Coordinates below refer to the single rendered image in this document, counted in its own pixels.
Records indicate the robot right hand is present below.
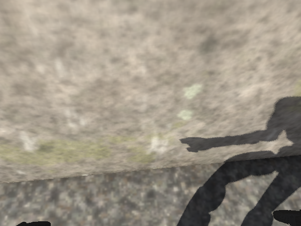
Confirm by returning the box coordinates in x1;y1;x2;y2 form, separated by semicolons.
273;209;301;226

